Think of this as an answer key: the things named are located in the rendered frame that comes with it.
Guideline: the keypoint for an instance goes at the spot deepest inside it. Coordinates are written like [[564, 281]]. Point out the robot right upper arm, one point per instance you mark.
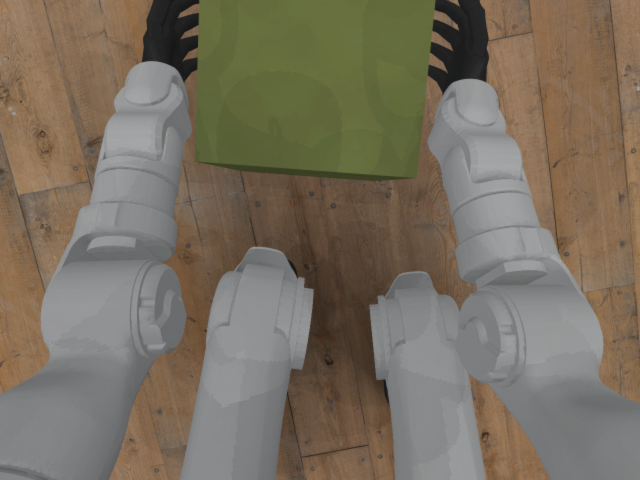
[[539, 347]]

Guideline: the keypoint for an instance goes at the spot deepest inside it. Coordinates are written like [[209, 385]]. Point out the carton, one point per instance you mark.
[[322, 88]]

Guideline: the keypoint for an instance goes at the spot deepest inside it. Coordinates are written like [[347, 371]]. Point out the robot right shin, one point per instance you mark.
[[448, 307]]

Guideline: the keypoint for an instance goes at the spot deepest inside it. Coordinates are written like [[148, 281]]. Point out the robot left foot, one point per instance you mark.
[[293, 267]]

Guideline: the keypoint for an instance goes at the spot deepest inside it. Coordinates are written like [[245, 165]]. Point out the robot left forearm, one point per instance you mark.
[[131, 210]]

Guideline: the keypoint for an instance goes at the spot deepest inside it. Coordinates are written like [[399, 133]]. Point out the robot left upper arm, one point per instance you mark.
[[105, 323]]

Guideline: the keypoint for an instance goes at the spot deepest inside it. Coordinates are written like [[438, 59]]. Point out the robot right hand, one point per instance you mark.
[[469, 57]]

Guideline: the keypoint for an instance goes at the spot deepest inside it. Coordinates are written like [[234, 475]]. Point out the robot right forearm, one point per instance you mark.
[[499, 235]]

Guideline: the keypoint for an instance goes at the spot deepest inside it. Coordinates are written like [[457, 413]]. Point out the robot left hand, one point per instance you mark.
[[162, 39]]

